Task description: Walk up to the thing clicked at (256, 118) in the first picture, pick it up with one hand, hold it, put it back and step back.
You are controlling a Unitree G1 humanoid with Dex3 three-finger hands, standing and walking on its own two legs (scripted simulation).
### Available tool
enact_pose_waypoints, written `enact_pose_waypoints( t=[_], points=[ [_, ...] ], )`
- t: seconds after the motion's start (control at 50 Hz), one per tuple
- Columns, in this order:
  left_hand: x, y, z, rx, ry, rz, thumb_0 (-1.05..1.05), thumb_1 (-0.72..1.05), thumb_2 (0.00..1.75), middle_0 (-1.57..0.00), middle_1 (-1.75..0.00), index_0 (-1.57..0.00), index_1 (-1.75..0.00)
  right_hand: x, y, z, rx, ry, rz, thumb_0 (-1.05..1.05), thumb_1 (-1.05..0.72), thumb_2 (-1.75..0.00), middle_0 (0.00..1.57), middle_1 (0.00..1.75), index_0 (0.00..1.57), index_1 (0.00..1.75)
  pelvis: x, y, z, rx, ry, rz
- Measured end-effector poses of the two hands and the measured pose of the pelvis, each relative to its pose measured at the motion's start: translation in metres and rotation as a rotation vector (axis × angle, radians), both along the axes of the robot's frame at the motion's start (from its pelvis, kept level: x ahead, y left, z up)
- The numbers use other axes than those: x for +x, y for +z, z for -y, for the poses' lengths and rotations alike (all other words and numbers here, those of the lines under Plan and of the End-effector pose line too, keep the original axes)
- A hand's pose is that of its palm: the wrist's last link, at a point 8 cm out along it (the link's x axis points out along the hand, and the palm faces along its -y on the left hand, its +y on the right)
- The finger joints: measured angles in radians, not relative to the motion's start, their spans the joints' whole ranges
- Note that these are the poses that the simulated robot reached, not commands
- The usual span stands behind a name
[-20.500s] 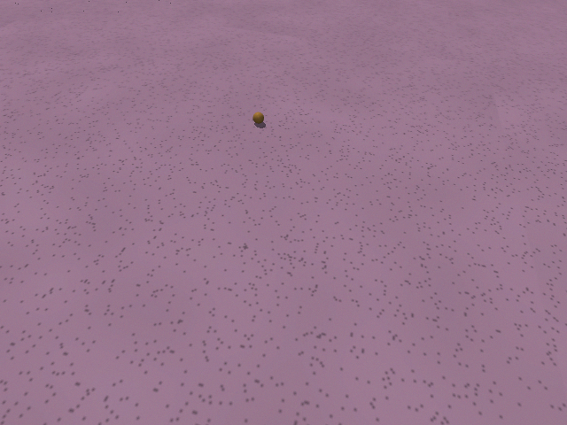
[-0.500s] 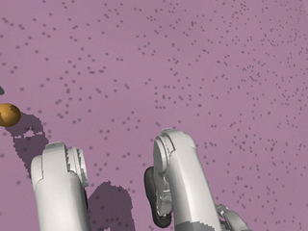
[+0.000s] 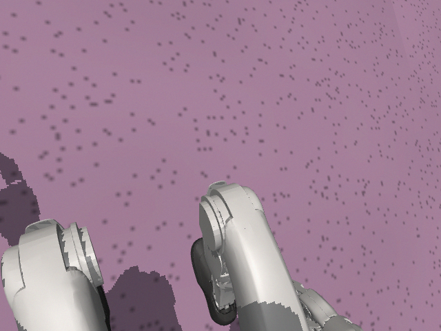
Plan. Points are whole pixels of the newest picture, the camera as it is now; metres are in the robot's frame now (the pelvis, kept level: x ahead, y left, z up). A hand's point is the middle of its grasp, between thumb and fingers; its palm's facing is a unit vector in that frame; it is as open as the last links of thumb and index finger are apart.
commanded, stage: rest palm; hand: left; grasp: from above
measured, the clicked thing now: out of the picture +0.40 +0.35 -0.26
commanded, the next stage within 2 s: close in 0.80 s
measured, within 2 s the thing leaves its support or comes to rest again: neither
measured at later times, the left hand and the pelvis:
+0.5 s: hand out of the picture +0.40 +0.34 -0.23, palm faces -0.42 -0.14 -0.90, open 14.3 cm; pelvis +0.00 +0.00 +0.00, yaw -1 degrees
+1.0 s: hand out of the picture +0.39 +0.34 -0.24, palm faces -0.44 -0.18 -0.88, open 14.0 cm; pelvis +0.00 +0.00 +0.00, yaw -2 degrees
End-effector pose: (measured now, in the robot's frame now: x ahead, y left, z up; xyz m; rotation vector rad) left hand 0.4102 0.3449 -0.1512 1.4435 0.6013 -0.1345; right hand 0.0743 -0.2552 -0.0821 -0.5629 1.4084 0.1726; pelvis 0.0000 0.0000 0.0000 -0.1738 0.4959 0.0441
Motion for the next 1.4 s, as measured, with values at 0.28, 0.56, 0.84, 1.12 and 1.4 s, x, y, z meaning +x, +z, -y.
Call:
enact_pose_waypoints(
  t=[0.28,0.56,0.84,1.12,1.4],
  points=[
    [-0.011,-0.01,-0.001,-0.044,-0.037,0.003,0.0,-0.54,1.01,-0.08,-0.96,-0.06,-0.98,-0.008,0.01,0.01,-0.031,0.054,-0.047,0.0,-0.9,-0.9,0.2,0.3,0.2,0.3,-0.001,-0.001,0.002,-0.007,-0.007,0.029],
    [-0.008,-0.02,0.006,-0.014,-0.041,0.03,0.0,-0.52,1.0,-0.08,-0.97,-0.07,-0.98,0.009,0.016,0.008,-0.028,0.124,0.002,0.0,-0.9,-0.9,0.2,0.3,0.2,0.3,-0.001,-0.004,-0.001,-0.02,-0.014,0.039],
    [-0.01,-0.027,-0.002,-0.023,0.012,0.007,0.0,-0.51,0.98,-0.08,-0.99,-0.07,-0.99,0.005,0.013,-0.004,0.02,0.137,-0.004,0.0,-0.9,-0.9,0.2,0.3,0.2,0.3,-0.001,-0.003,-0.003,-0.033,-0.016,0.047],
    [-0.011,-0.028,0.003,-0.03,-0.05,0.022,0.0,-0.4,0.9,-0.13,-1.0,-0.14,-0.98,-0.002,0.02,0.002,-0.004,0.159,-0.028,0.0,-0.9,-0.9,0.2,0.3,0.2,0.3,-0.003,-0.004,-0.004,-0.038,-0.02,0.065],
    [-0.005,-0.031,0.004,-0.014,0.0,0.025,0.0,-0.26,0.78,-0.21,-0.94,-0.24,-0.91,0.005,0.026,-0.001,0.006,0.173,0.015,0.0,-0.9,-0.89,0.2,0.3,0.2,0.3,-0.004,-0.003,-0.006,-0.047,-0.025,0.064]
  ],
)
